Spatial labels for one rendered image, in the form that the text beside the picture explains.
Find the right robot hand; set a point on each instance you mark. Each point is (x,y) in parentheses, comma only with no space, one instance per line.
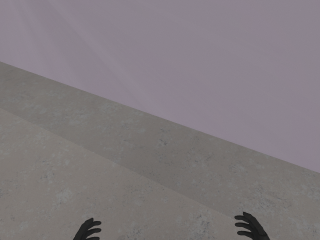
(257,231)

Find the left robot hand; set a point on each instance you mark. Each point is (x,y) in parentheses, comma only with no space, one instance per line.
(83,231)

